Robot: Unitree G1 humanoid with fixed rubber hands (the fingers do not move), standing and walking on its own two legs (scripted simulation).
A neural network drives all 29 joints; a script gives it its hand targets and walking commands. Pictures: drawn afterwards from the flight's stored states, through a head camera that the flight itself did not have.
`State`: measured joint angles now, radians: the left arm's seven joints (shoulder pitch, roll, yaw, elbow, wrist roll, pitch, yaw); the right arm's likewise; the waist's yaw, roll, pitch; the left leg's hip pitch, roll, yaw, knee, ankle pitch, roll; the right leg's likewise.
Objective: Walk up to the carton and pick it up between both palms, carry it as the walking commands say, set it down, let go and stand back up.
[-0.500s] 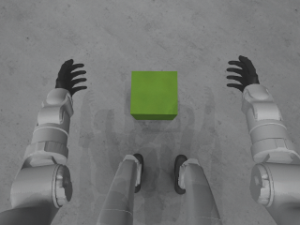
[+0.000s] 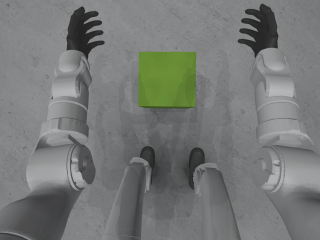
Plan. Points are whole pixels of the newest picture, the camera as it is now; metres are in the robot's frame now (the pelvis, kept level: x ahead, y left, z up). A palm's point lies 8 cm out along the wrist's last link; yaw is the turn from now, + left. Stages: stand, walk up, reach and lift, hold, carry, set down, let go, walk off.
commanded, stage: reach and lift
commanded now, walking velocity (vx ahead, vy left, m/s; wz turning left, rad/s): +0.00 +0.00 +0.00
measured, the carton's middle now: (167, 84) +0.49 +0.04 -0.54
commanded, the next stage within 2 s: none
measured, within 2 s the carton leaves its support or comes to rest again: neither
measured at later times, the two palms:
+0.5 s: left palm (102, 66) +0.49 +0.23 -0.25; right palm (237, 65) +0.52 -0.16 -0.25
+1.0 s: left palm (117, 76) +0.49 +0.22 -0.39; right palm (221, 75) +0.51 -0.15 -0.40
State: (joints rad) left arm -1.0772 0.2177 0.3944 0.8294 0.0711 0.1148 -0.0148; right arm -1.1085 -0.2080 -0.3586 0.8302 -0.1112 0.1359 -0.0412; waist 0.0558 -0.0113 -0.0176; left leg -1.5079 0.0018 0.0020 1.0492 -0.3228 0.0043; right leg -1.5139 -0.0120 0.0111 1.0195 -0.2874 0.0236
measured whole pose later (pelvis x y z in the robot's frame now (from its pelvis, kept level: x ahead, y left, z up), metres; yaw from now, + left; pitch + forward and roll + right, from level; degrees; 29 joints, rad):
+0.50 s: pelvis -0.03 -0.01 -0.13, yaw +0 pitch +48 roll -1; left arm -1.22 0.30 0.30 0.90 -0.04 0.13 0.04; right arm -1.25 -0.25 -0.27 0.89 -0.01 0.16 -0.12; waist 0.05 -0.02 0.00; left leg -1.96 0.00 -0.01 1.60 -0.48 -0.01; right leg -1.97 -0.01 0.01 1.58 -0.45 0.02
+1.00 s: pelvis -0.04 -0.01 -0.24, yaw +0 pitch +43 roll -1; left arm -1.37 0.36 0.17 1.06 -0.18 0.09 0.09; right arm -1.40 -0.33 -0.14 1.06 0.14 0.10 -0.13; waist 0.05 -0.02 0.21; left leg -2.19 0.00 -0.01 2.04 -0.59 -0.01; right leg -2.20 0.00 0.02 2.01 -0.55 0.03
